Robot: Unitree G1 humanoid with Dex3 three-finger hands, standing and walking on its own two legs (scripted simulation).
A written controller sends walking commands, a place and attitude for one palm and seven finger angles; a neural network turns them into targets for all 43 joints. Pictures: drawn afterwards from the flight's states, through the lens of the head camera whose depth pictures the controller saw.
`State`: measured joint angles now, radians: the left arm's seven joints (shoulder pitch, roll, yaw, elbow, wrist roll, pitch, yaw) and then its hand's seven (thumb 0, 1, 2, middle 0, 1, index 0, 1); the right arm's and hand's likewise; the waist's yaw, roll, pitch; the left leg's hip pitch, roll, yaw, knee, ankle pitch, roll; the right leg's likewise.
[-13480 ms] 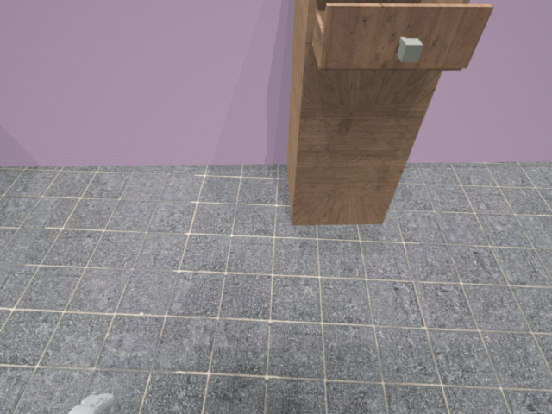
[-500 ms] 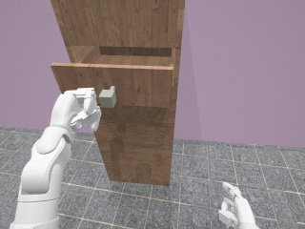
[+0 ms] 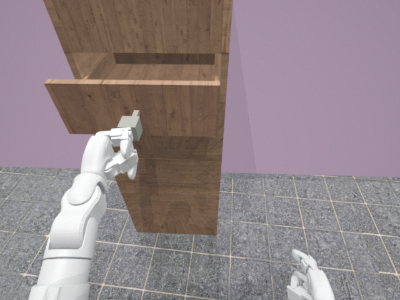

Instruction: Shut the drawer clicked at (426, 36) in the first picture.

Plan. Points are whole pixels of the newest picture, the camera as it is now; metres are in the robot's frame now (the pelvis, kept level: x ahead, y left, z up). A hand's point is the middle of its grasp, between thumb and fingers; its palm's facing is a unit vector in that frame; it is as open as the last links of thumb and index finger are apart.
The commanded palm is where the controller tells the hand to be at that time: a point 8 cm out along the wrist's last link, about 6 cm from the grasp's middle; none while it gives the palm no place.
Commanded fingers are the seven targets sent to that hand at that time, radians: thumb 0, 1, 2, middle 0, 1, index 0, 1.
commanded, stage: bring the fist close to the handle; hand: left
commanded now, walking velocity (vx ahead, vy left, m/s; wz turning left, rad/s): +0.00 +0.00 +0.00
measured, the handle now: (132, 122) +0.44 +0.20 +0.15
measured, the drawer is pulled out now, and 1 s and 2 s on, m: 0.16 0.15 0.04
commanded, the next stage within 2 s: push the drawer shut in 0.56 s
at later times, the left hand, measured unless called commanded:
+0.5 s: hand (136, 158) +0.33 +0.16 +0.14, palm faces +0.05 -1.00 -0.01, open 3.2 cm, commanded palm +0.31 +0.20 +0.14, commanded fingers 0.00 0.90 0.90 -1.40 -1.60 -1.40 -1.60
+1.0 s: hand (138, 149) +0.36 +0.16 +0.14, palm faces +0.05 -1.00 +0.00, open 3.2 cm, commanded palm +0.35 +0.21 +0.14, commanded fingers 0.00 0.90 0.90 -1.40 -1.60 -1.40 -1.60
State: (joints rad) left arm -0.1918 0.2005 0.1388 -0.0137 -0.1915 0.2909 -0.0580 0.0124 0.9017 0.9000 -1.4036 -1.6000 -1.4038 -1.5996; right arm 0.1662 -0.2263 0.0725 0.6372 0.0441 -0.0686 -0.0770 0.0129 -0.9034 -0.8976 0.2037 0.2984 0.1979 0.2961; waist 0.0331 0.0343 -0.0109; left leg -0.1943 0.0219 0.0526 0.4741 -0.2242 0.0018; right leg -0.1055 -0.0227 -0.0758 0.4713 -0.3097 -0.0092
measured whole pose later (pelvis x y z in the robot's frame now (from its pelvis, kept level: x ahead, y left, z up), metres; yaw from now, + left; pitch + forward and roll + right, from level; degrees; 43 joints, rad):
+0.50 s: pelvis -0.01 -0.01 +0.00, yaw -1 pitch -2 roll +0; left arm -0.24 0.22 0.19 0.21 -0.21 0.11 -0.10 0.01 0.90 0.90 -1.40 -1.60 -1.40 -1.60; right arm 0.23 -0.25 0.04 0.65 0.06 -0.07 -0.07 0.01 -0.90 -0.90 0.20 0.30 0.20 0.30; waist 0.01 0.04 -0.04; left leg -0.24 0.04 0.06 0.50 -0.23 -0.01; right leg -0.16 -0.01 -0.07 0.50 -0.31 -0.02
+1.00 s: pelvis -0.01 -0.01 +0.00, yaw +0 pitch -1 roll +0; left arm -0.41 0.24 0.17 0.39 -0.20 0.07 -0.10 0.01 0.84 0.92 -1.40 -1.60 -1.40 -1.60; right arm 0.22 -0.25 0.05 0.66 0.05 -0.07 -0.08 0.01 -0.90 -0.90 0.20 0.30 0.20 0.30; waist 0.01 0.04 -0.02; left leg -0.29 0.04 0.04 0.53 -0.22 0.00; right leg -0.20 -0.01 -0.09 0.51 -0.31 -0.02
